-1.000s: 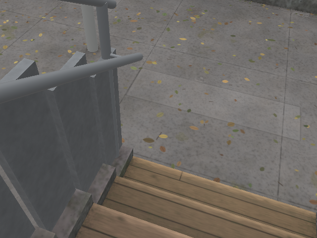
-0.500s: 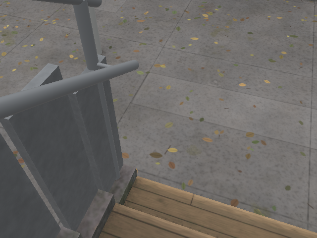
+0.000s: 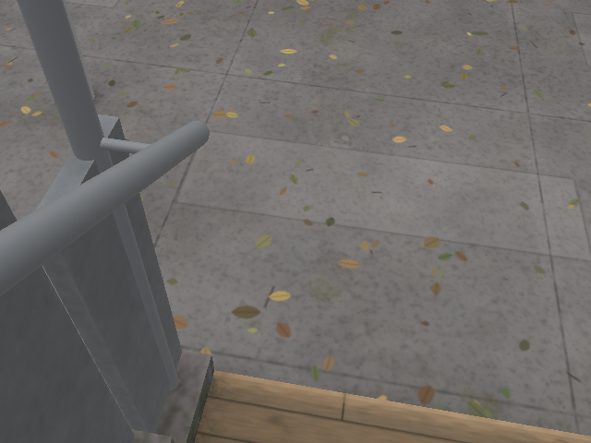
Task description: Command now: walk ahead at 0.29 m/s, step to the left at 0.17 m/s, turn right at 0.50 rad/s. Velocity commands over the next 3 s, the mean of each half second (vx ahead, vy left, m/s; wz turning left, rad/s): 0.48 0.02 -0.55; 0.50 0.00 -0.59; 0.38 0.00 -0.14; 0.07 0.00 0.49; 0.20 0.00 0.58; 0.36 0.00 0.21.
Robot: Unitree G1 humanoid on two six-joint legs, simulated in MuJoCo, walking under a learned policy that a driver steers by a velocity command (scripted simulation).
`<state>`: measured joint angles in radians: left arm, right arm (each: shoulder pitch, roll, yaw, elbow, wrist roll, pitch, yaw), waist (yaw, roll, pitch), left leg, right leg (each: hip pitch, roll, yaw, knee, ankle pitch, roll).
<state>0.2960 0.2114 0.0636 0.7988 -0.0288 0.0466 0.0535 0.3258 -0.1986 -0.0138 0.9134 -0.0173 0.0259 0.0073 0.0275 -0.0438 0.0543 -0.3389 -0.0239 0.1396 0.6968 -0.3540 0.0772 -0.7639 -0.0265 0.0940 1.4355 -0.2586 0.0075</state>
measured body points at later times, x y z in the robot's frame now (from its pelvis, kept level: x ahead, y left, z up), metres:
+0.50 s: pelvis +0.20 -0.10 -0.13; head +0.23 -0.11 +0.32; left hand +0.47 +0.07 -0.22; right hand +0.06 -0.33 -0.26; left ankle +0.04 +0.07 -0.65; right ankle +0.27 -0.21 -0.86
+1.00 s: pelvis +0.45 -0.17 -0.25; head +0.43 -0.16 +0.20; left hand +0.63 +0.02 -0.38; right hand +0.48 -0.49 -0.32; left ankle +0.58 -0.12 -1.00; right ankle +0.26 -0.21 -0.88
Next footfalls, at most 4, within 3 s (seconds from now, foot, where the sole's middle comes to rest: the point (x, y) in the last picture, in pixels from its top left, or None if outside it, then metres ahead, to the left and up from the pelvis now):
0.48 right None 0.30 -0.22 -0.91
1.00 left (346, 439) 0.60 -0.13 -1.08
1.42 right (471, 432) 0.63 -0.47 -1.08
1.92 left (357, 375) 0.86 -0.19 -1.24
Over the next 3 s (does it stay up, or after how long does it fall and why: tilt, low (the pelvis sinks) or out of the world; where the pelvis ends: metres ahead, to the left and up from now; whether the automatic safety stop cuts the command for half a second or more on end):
stays up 1.08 -0.30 -0.48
